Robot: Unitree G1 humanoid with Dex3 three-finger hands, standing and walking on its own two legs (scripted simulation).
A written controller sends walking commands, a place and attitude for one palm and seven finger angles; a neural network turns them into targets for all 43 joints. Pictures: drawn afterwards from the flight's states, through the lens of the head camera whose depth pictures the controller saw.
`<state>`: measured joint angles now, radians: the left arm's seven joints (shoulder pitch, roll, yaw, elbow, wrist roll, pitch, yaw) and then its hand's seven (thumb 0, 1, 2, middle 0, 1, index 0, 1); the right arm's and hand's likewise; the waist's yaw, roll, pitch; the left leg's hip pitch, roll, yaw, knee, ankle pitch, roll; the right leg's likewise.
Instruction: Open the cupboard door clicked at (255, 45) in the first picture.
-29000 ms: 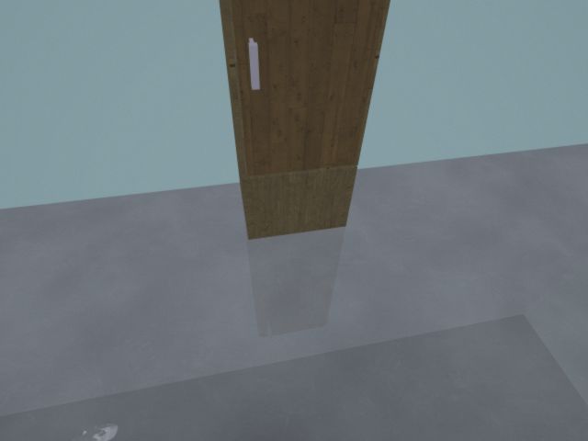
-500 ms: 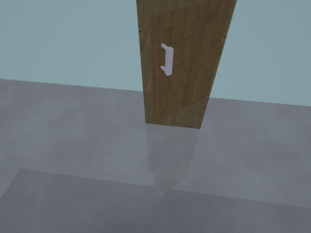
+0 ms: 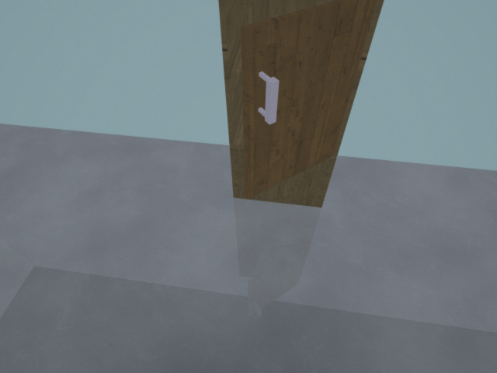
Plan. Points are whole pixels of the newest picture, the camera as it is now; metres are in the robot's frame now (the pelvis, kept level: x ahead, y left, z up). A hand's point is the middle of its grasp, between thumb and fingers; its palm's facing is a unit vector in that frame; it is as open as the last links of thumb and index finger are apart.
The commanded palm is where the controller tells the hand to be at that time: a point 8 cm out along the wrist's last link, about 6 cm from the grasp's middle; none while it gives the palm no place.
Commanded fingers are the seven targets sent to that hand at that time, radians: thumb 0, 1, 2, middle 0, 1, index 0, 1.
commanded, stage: look to check the result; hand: left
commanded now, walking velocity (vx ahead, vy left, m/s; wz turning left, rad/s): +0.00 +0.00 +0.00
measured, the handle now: (266, 97) +0.73 +0.00 +0.03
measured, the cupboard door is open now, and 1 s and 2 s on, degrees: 41 41 41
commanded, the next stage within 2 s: walk to a spot facing it in 0.02 s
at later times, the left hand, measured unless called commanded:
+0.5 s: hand out of the picture +0.08 +0.19 -0.18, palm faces -0.12 -0.95 -0.27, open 7.4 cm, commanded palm none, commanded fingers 0.00 0.90 0.90 -0.20 -0.30 -0.20 -0.30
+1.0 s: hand out of the picture +0.13 +0.16 -0.18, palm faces -0.34 -0.91 -0.25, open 7.4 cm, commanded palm none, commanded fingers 0.00 0.90 0.90 -0.20 -0.30 -0.20 -0.30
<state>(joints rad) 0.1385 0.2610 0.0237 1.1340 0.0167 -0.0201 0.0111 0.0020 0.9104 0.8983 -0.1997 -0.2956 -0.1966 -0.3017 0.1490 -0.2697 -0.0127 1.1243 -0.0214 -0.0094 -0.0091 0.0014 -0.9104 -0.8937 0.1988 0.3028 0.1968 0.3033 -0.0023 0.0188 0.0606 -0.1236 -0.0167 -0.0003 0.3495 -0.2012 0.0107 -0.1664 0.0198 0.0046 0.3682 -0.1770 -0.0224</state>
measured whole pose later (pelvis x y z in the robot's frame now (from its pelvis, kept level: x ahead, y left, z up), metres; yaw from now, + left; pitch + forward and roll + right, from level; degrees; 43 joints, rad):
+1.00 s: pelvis +0.01 -0.01 -0.01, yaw -25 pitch +3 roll +1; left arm 0.23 0.23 0.09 0.94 0.03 0.05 0.01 0.00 0.91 0.90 -0.20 -0.30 -0.20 -0.30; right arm 0.04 -0.21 -0.05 0.89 0.00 0.02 -0.03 0.00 -0.91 -0.89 0.20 0.30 0.20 0.30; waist 0.05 -0.05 0.09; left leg -0.31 -0.01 -0.05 0.61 -0.37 -0.03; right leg -0.34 0.13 0.25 0.47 -0.16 -0.03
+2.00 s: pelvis +0.04 -0.09 -0.02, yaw -63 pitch +1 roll +0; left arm 0.11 0.26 0.08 0.89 0.02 -0.01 -0.06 0.00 0.91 0.90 -0.20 -0.30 -0.19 -0.30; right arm 0.36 -0.25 -0.04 0.97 -0.03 0.01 0.00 0.00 -0.91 -0.89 0.20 0.30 0.20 0.30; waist -0.03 0.01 0.08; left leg -0.30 0.17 0.11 0.91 -0.51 -0.06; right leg -0.36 -0.01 -0.09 0.63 -0.26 -0.04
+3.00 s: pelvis +0.11 -0.50 +0.00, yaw -86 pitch +1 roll +0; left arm 0.28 0.20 0.06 1.07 0.02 -0.07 -0.01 -0.01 0.95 0.90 -0.20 -0.30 -0.20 -0.30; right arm 0.17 -0.17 -0.05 1.00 -0.03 -0.02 0.03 0.00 -0.91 -0.89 0.20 0.30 0.19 0.30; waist 0.00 -0.02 0.04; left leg -0.56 0.13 0.07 0.83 -0.20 -0.05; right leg -0.08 0.06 -0.08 0.32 -0.26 -0.09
